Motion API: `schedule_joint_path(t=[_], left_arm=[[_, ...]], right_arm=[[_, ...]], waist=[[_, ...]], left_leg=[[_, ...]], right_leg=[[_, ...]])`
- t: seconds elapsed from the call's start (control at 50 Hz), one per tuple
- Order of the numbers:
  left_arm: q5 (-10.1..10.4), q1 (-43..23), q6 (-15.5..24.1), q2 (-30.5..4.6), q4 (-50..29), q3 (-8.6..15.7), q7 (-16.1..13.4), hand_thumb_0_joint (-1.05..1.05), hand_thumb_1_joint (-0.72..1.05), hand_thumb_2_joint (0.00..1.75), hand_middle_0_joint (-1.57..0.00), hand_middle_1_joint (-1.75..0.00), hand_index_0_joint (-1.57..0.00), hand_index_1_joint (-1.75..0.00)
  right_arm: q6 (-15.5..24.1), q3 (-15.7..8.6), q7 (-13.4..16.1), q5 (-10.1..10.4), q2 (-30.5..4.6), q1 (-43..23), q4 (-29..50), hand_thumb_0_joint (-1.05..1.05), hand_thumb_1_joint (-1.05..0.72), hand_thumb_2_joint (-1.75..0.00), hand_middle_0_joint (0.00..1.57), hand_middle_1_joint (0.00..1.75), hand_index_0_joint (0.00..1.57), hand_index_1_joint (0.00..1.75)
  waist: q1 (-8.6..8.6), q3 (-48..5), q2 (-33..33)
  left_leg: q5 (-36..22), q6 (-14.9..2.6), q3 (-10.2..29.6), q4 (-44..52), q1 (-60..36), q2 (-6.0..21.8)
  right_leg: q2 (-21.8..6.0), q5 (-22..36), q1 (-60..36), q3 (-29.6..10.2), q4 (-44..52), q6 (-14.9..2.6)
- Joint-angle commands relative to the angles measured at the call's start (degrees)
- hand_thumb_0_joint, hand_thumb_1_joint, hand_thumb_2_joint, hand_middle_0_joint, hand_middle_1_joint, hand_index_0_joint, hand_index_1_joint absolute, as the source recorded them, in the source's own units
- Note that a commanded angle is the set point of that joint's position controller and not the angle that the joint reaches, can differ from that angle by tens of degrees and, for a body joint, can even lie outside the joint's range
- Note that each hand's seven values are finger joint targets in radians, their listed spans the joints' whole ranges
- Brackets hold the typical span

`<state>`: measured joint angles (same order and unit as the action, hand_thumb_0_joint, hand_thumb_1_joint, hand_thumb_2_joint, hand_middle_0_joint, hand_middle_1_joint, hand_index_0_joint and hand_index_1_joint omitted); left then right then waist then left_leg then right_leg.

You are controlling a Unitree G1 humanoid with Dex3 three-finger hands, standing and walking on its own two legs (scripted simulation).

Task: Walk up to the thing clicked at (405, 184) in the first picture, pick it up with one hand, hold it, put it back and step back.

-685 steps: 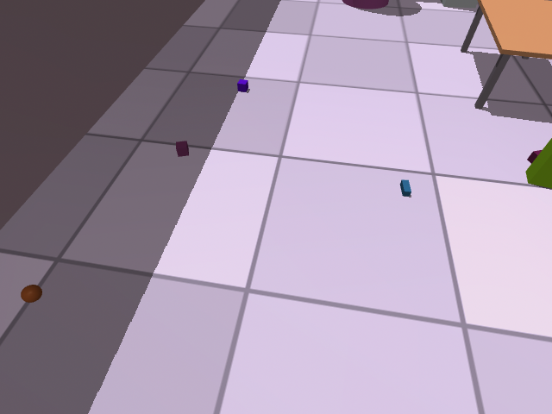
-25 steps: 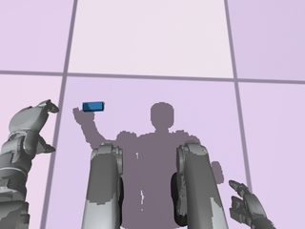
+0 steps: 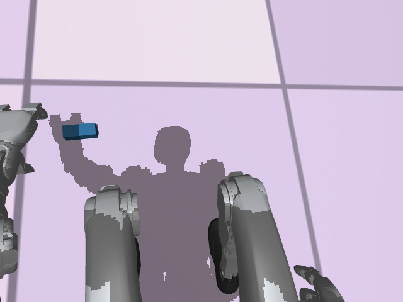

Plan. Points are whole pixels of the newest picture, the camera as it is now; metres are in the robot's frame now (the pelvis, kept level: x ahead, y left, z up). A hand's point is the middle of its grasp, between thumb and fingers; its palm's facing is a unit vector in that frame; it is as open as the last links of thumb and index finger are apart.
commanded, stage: rise first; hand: left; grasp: from above
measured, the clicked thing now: (80, 131) +0.51 +0.27 -0.34
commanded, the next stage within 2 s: none
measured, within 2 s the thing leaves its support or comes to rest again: neither
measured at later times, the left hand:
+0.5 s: hand (37, 138) +0.45 +0.31 -0.19, palm faces -0.46 -0.07 -0.89, open 12.6 cm
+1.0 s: hand (43, 136) +0.46 +0.31 -0.21, palm faces -0.45 -0.08 -0.89, open 12.6 cm
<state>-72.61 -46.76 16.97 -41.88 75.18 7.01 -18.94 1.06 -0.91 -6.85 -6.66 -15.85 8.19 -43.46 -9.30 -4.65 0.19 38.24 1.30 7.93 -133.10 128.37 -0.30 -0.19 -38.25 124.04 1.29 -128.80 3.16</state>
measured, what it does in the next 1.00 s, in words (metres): stands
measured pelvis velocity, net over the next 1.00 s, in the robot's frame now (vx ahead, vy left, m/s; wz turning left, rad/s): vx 0.01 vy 0.00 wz -0.04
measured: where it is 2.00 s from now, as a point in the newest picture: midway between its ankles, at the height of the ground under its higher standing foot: (178, 277)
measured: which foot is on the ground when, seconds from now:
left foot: down 0.00-1.00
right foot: down 0.00-1.00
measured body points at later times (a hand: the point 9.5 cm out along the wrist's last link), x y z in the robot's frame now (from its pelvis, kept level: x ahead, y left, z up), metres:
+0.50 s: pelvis +0.01 +0.00 -0.02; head +0.26 +0.06 +0.35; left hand +0.47 +0.32 -0.14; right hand +0.07 -0.28 -0.14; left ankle +0.08 +0.13 -0.32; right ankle +0.10 -0.14 -0.32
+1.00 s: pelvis +0.01 +0.00 -0.03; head +0.26 +0.07 +0.34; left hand +0.48 +0.31 -0.16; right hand +0.07 -0.28 -0.14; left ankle +0.08 +0.13 -0.32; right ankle +0.10 -0.14 -0.32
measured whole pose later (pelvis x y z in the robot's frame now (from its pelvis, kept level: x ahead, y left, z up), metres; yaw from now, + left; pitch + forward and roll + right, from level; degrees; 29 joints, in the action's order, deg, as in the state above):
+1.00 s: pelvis +0.01 +0.00 -0.03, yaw -2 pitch +34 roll -9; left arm -74.2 -53.7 15.1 -45.7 85.1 9.0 -25.0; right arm 1.8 2.9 -8.8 -10.3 -16.1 6.4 -43.5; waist -12.9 -1.3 1.1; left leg 40.7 1.9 10.0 -140.0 133.7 -0.3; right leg 0.8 -39.8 129.2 2.3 -134.6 3.8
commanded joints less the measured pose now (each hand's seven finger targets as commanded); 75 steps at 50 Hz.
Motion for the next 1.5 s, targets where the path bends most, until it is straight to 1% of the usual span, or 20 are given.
schedule_joint_path(t=[0.0,0.06,0.16,0.28,0.32,0.4,0.68,0.72,0.74,0.78,0.86,0.92,1.02,1.1,1.24,1.28,1.34,1.36,1.42,1.48], left_arm=[[-1.0,-18.3,0.8,-16.7,-6.9,3.3,-4.2,0.0,-0.23,0.76,-0.35,-0.68,-0.35,-0.69],[-1.3,-18.2,0.2,-16.3,-3.4,3.4,-5.5,0.0,-0.25,0.77,-0.34,-0.7,-0.33,-0.71],[-1.4,-21.8,-0.9,-17.1,-1.6,3.4,-7.1,0.0,-0.25,0.77,-0.34,-0.7,-0.33,-0.71],[-0.8,-21.0,-1.9,-17.3,-0.1,3.4,-7.0,0.0,-0.27,0.78,-0.32,-0.73,-0.32,-0.73],[-0.8,-20.9,-2.1,-17.0,0.8,3.1,-6.8,0.0,-0.27,0.78,-0.32,-0.73,-0.32,-0.74],[-0.2,-21.2,-2.1,-18.4,-0.4,4.1,-6.9,0.0,-0.28,0.78,-0.32,-0.74,-0.31,-0.75],[-0.1,-20.8,-1.6,-19.7,-0.2,5.2,-7.3,0.0,-0.27,0.78,-0.32,-0.74,-0.32,-0.74],[-0.2,-21.4,-1.5,-19.7,0.0,4.9,-7.5,0.0,-0.27,0.78,-0.32,-0.75,-0.31,-0.75],[-0.2,-21.1,-1.6,-19.5,0.2,5.0,-7.6,0.0,-0.35,0.86,-0.31,-0.7,-0.26,-0.75],[-0.4,-22.1,-1.5,-19.1,0.9,4.1,-7.6,0.0,-0.3,0.81,-0.32,-0.73,-0.31,-0.74],[-0.5,-21.9,-1.5,-19.7,1.9,4.6,-8.1,0.0,-0.28,0.79,-0.34,-0.71,-0.33,-0.73],[-0.9,-23.5,-1.7,-18.4,2.9,3.1,-8.3,0.0,-0.27,0.79,-0.35,-0.7,-0.33,-0.72],[-1.1,-24.5,-1.9,-20.2,2.7,3.9,-8.9,0.0,-0.26,0.78,-0.36,-0.7,-0.34,-0.72],[-1.6,-24.1,-2.2,-19.3,4.6,2.8,-9.0,0.0,-0.27,0.78,-0.35,-0.71,-0.34,-0.73],[-1.5,-23.8,-2.8,-19.9,6.4,2.9,-9.4,0.0,-0.27,0.79,-0.35,-0.71,-0.34,-0.73],[-1.6,-26.1,-2.6,-20.1,5.4,2.7,-9.4,0.0,-0.27,0.79,-0.35,-0.71,-0.33,-0.73],[-1.4,-24.5,-3.0,-20.9,5.5,3.2,-9.7,0.0,-0.26,0.78,-0.36,-0.71,-0.34,-0.72],[-1.8,-25.3,-3.0,-20.4,5.9,2.7,-9.6,0.0,-0.27,0.79,-0.36,-0.71,-0.34,-0.73],[-1.5,-25.7,-3.1,-22.0,5.6,3.7,-9.6,0.0,-0.27,0.79,-0.34,-0.72,-0.33,-0.74],[-1.4,-26.2,-3.2,-20.8,4.8,2.7,-9.1,0.0,-0.28,0.8,-0.34,-0.72,-0.32,-0.74]], right_arm=[[0.4,-3.9,0.7,-0.9,-13.1,9.7,1.2,0.0,-0.9,-0.9,0.2,0.3,0.2,0.3],[0.4,-3.3,0.3,-1.7,-13.3,10.1,0.8,0.0,-0.9,-0.9,0.2,0.3,0.2,0.3],[0.8,-2.9,0.3,-2.1,-12.9,9.5,0.6,0.0,-0.9,-0.9,0.2,0.3,0.2,0.3],[1.0,-2.5,0.2,-2.6,-12.7,9.8,0.2,0.0,-0.9,-0.9,0.2,0.3,0.2,0.3],[1.0,-2.3,0.2,-2.9,-12.9,10.3,0.1,0.0,-0.9,-0.9,0.2,0.3,0.2,0.3],[0.9,-2.1,0.0,-2.7,-13.0,9.7,0.2,0.0,-0.9,-0.9,0.2,0.3,0.2,0.3],[0.5,-1.3,-0.7,-3.2,-13.8,10.7,0.3,0.0,-0.9,-0.9,0.2,0.3,0.2,0.3],[0.4,-1.2,-0.8,-3.4,-14.0,10.7,0.1,0.0,-0.9,-0.9,0.2,0.3,0.2,0.3],[0.4,-1.1,-0.8,-3.5,-14.2,10.7,0.1,0.0,-0.9,-0.9,0.2,0.3,0.2,0.3],[0.6,-1.0,-0.8,-3.5,-14.2,10.5,0.3,0.0,-0.9,-0.9,0.2,0.3,0.2,0.3],[0.6,-0.7,-1.0,-3.7,-14.5,10.6,0.2,0.0,-0.9,-0.9,0.2,0.3,0.2,0.3],[0.7,-0.3,-1.0,-3.7,-14.4,10.5,0.3,0.0,-0.9,-0.9,0.2,0.3,0.2,0.3],[1.0,0.0,-1.0,-3.8,-15.0,10.6,0.0,0.0,-0.9,-0.9,0.2,0.3,0.2,0.3],[1.0,0.5,-1.2,-4.0,-14.8,10.6,0.2,0.0,-0.9,-0.9,0.2,0.3,0.2,0.3],[1.3,1.1,-1.2,-3.9,-15.0,10.1,0.3,0.0,-0.9,-0.9,0.2,0.3,0.2,0.3],[1.6,1.2,-1.2,-4.0,-15.5,10.7,0.3,0.0,-0.9,-0.9,0.2,0.3,0.2,0.3],[1.7,1.4,-1.3,-3.8,-15.4,10.4,0.4,0.0,-0.9,-0.9,0.2,0.3,0.2,0.3],[1.8,1.5,-1.4,-4.0,-15.4,10.8,0.4,0.0,-0.9,-0.9,0.2,0.3,0.2,0.3],[1.9,1.5,-1.5,-4.0,-15.8,10.9,0.7,0.0,-0.9,-0.9,0.2,0.3,0.2,0.3],[2.0,1.7,-1.7,-4.1,-16.0,11.2,0.6,0.0,-0.9,-0.9,0.2,0.3,0.2,0.3]], waist=[[0.06,-38.2,-13.9],[-0.81,-37.6,-14.3],[-1.48,-36.7,-14.8],[-1.71,-37.7,-13.9],[-2.6,-37.1,-13.5],[-1.83,-37.8,-15.1],[-3.02,-37.7,-15.4],[-3.14,-37.2,-15.4],[-3.32,-36.5,-16.2],[-3.78,-36.3,-15.3],[-3.52,-35.9,-15.9],[-4.82,-35.1,-16.0],[-4.62,-36.1,-16.6],[-5.54,-34.7,-16.7],[-5.39,-32.9,-16.9],[-6.58,-33.1,-17.4],[-5.5,-34.3,-18.4],[-6.73,-33.6,-18.5],[-6.28,-33.6,-19.2],[-7.17,-33.8,-19.6]], left_leg=[[-7.7,-2.67,-5.7,14.1,-31.3,-0.8],[-9.5,-2.64,-5.5,13.4,-31.3,-0.7],[-6.6,-2.94,-6.0,12.3,-28.3,-0.7],[-7.9,-3.11,-6.0,10.9,-27.6,-0.6],[-8.8,-3.12,-5.8,10.2,-27.9,-0.5],[-9.7,-2.92,-5.9,9.7,-27.9,-0.4],[-11.7,-2.85,-5.4,7.8,-27.1,-0.3],[-11.0,-2.9,-5.5,7.5,-26.0,-0.3],[-10.9,-2.83,-5.4,7.8,-26.5,-0.4],[-9.9,-2.93,-5.4,7.3,-25.5,-0.3],[-9.5,-2.84,-5.3,7.9,-25.1,-0.4],[-8.6,-2.85,-5.0,7.5,-24.6,-0.4],[-9.4,-2.83,-5.0,7.3,-25.3,-0.4],[-9.2,-2.89,-5.1,6.8,-24.0,-0.5],[-7.5,-2.78,-5.0,7.1,-23.5,-0.6],[-8.0,-2.66,-4.4,7.1,-24.5,-0.4],[-9.6,-2.51,-4.5,7.0,-25.4,-0.4],[-9.6,-2.54,-4.4,6.9,-25.2,-0.3],[-9.1,-2.52,-4.4,7.0,-24.9,-0.3],[-10.0,-2.46,-4.0,6.9,-26.4,-0.2]], right_leg=[[1.3,8.2,-13.4,6.6,11.9,-4.87],[1.3,9.9,-13.1,7.0,10.6,-4.73],[1.5,7.9,-11.5,6.8,10.5,-4.8],[1.6,9.4,-13.1,6.8,9.6,-4.52],[1.5,10.5,-13.2,6.9,9.6,-4.47],[1.6,11.3,-12.8,6.8,8.8,-4.67],[1.9,13.6,-14.0,7.2,7.6,-4.47],[1.9,13.1,-13.9,7.3,7.4,-4.48],[1.8,12.8,-13.3,7.4,7.3,-4.4],[2.1,12.4,-13.4,7.5,7.7,-4.54],[2.1,11.7,-13.2,7.9,7.3,-4.48],[2.2,11.1,-12.2,8.1,7.2,-4.56],[2.3,11.9,-12.4,8.2,6.8,-4.48],[2.3,12.1,-12.6,8.3,6.7,-4.49],[2.4,10.4,-11.2,8.4,6.7,-4.58],[2.3,10.9,-10.4,8.9,6.2,-4.47],[2.3,12.3,-11.2,8.7,5.8,-4.58],[2.4,12.4,-11.1,9.0,5.7,-4.43],[2.2,11.9,-10.9,9.0,5.8,-4.4],[2.3,12.8,-10.6,9.3,5.7,-4.31]])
